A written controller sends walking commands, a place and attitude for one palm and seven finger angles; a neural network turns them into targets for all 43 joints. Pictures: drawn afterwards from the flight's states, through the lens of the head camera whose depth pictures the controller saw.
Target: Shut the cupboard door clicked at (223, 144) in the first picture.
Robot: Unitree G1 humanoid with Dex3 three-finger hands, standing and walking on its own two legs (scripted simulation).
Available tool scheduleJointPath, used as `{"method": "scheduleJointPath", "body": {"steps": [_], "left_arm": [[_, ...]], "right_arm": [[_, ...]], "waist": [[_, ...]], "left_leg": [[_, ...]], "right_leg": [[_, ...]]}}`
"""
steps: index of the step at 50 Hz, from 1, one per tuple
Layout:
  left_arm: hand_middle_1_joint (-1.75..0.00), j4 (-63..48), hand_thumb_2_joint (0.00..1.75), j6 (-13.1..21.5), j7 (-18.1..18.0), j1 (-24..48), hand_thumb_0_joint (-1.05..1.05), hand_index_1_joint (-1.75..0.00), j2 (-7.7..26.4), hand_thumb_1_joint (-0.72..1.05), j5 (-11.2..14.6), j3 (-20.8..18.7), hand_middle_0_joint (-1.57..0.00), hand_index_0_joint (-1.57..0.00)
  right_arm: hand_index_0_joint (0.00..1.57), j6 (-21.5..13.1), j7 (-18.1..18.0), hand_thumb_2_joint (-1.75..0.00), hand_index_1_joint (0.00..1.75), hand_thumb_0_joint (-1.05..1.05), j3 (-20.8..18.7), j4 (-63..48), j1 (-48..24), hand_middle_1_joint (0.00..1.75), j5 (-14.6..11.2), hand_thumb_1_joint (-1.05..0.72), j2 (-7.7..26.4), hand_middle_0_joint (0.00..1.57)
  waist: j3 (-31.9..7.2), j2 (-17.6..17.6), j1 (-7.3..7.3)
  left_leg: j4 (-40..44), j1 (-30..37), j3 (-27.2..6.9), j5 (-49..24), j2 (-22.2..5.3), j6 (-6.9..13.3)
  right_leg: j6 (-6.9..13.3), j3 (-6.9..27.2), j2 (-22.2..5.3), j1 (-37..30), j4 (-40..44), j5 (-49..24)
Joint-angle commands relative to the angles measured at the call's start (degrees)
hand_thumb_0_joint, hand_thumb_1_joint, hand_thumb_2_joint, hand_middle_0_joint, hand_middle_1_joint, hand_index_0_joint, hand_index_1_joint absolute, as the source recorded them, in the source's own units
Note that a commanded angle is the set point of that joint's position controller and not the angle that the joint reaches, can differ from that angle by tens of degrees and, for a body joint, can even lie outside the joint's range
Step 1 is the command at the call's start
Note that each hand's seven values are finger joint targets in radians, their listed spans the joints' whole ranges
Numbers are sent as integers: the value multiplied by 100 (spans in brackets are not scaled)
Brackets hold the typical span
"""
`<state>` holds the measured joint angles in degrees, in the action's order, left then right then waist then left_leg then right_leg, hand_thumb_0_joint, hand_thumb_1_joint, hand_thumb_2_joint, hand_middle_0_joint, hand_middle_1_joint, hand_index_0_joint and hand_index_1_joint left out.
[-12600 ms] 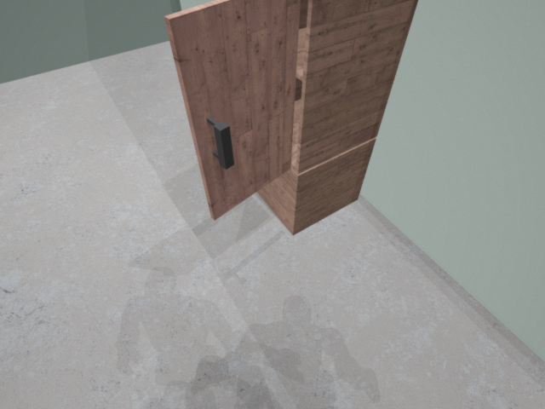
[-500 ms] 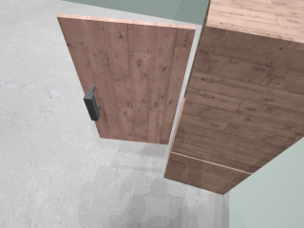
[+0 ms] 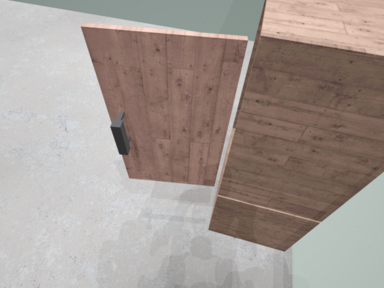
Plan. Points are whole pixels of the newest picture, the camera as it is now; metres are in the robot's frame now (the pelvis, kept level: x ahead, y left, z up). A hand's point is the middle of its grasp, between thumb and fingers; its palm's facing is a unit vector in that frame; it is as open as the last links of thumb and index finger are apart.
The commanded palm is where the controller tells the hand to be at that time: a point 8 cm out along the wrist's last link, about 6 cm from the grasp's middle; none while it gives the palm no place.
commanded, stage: come to a stop and stand still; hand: left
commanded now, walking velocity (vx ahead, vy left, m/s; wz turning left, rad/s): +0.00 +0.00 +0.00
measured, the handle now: (123, 132) +0.51 +0.23 -0.03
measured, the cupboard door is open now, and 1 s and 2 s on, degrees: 100 100 100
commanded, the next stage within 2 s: look again from close up in 1.02 s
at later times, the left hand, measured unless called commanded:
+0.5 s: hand out of the picture -0.01 +0.22 -0.16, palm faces -0.01 -0.97 -0.25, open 7.4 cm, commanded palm none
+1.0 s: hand out of the picture +0.01 +0.21 -0.15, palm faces -0.04 -0.96 -0.29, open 7.4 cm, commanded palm none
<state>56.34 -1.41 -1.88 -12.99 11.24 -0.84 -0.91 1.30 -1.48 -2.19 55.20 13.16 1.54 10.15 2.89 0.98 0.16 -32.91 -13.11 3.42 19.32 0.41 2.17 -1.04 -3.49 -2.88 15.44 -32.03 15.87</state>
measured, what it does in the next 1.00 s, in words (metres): stands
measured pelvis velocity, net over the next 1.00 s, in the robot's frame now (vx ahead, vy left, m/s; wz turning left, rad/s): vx -0.04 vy -0.01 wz -0.02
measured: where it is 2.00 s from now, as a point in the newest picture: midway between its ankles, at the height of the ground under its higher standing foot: outside the picture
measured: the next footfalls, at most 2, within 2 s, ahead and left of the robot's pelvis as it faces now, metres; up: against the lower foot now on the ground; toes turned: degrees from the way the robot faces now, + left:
none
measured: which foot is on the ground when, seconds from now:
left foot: down 0.00-1.00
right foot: down 0.00-1.00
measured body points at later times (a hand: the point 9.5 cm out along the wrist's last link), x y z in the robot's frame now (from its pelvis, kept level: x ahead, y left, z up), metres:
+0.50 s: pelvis -0.04 +0.02 +0.00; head -0.04 +0.01 +0.45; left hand -0.01 +0.27 -0.14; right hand +0.00 -0.23 -0.14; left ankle -0.02 +0.09 -0.73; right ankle +0.01 -0.13 -0.73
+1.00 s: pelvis -0.04 -0.01 +0.01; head -0.03 -0.01 +0.46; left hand +0.02 +0.26 -0.13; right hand -0.02 -0.28 -0.14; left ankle -0.02 +0.09 -0.73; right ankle +0.01 -0.14 -0.73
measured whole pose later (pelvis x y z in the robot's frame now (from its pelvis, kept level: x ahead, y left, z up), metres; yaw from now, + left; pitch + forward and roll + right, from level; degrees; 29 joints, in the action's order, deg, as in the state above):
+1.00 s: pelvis -0.04 -0.01 +0.01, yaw -1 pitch -1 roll +0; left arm 60.4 0.4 -0.9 -12.4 15.2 -0.8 0.0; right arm -0.1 0.0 -0.6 62.8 12.7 0.8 15.6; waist 1.8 -0.1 0.8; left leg -25.4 -12.1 4.3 12.1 0.1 1.5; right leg -0.4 -2.7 -2.2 14.9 -24.9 8.7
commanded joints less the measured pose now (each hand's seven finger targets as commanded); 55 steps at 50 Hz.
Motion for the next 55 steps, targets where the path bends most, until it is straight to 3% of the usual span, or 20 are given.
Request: {"method": "scheduleJointPath", "body": {"steps": [1, 2, 4, 6, 10, 12, 20, 38, 44, 48, 55], "left_arm": [[-30, -549, 90, 104, -80, -214, 0, -30, 728, 90, -60, -133, -20, -20], [-30, -564, 90, 97, -77, -189, 0, -30, 700, 90, -62, -128, -20, -20], [-30, -610, 90, 85, -71, -230, 0, -30, 656, 90, -57, -106, -20, -20], [-30, -596, 90, 87, -60, -357, 0, -30, 658, 90, -51, -96, -20, -20], [-30, -592, 90, 106, -44, -446, 0, -30, 735, 90, -51, -92, -20, -20], [-30, -573, 90, 117, -44, -463, 0, -30, 736, 90, -40, -102, -20, -20], [-30, -426, 90, 142, -18, -492, 0, -30, 858, 90, -61, -86, -20, -20], [-30, -24, 90, 304, 3, -240, 0, -30, 1233, 90, -23, -107, -20, -20], [-30, 52, 90, 316, 19, -52, 0, -30, 1369, 90, -12, -116, -20, -20], [-30, 87, 90, 315, 33, 60, 0, -30, 1457, 90, -13, -121, -20, -20], [-30, 93, 90, 332, 44, 289, 0, -30, 1582, 90, -2, -111, -20, -20]], "right_arm": [[20, -154, -10, -90, 30, 0, -156, -702, 75, 30, -17, -90, 735, 20], [20, -156, -7, -90, 30, 0, -158, -712, 143, 30, -20, -90, 753, 20], [20, -170, -2, -90, 30, 0, -158, -693, 200, 30, -24, -90, 828, 20], [20, -188, 18, -90, 30, 0, -124, -678, 151, 30, -19, -90, 839, 20], [20, -209, 32, -90, 30, 0, -128, -626, 99, 30, -28, -90, 973, 20], [20, -204, 43, -90, 30, 0, -120, -588, 110, 30, -30, -90, 974, 20], [20, -188, 87, -90, 30, 0, -99, -362, 12, 30, -54, -90, 1097, 20], [20, -237, 106, -90, 30, 0, -62, 262, 117, 30, -91, -90, 1284, 20], [20, -261, 108, -90, 30, 0, -49, 412, 6, 30, -90, -90, 1432, 20], [20, -255, 119, -90, 30, 0, -47, 471, -78, 30, -88, -90, 1507, 20], [20, -295, 126, -90, 30, 0, -26, 527, -226, 30, -101, -90, 1640, 20]], "waist": [[-351, -131, 21], [-154, 124, 50], [62, -29, 48], [82, -376, -19], [-112, -413, -53], [-137, -235, -27], [196, -302, -41], [-27, 82, 68], [10, -96, 46], [63, -33, 35], [-235, -76, 15]], "left_leg": [[553, -400, -738, -1398, -649, -2], [648, -533, -779, -1190, -637, 9], [870, -585, -852, -1105, -710, 54], [1042, -637, -882, -1120, -736, 88], [1165, -431, -896, -1039, -762, 124], [1214, -405, -876, -759, -735, 104], [1748, -642, -975, 547, -744, 77], [1396, -229, -668, 126, -572, -12], [1500, -261, -707, 116, -624, -41], [1507, -266, -692, 123, -605, -55], [1527, -35, -710, -494, -691, -61]], "right_leg": [[329, 416, -296, -237, 128, -785], [321, 449, -287, -116, 146, -684], [276, 363, -188, 40, 86, -524], [237, 296, -144, -69, 55, -478], [211, 284, -132, -155, 120, -505], [218, 334, -182, -149, 201, -471], [201, 390, -227, -130, 523, -188], [323, 913, -529, 47, 1314, 410], [318, 887, -511, -54, 1358, 385], [313, 918, -534, -64, 1454, 498], [300, 806, -528, -411, 1349, -190]]}}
